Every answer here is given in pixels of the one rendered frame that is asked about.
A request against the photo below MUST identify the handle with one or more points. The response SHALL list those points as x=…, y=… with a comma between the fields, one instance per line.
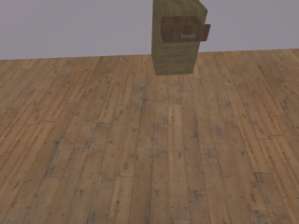
x=188, y=36

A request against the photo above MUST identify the cabinet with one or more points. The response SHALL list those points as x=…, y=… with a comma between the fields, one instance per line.
x=174, y=58

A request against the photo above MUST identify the drawer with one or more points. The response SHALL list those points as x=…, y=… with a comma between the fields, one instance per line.
x=173, y=26

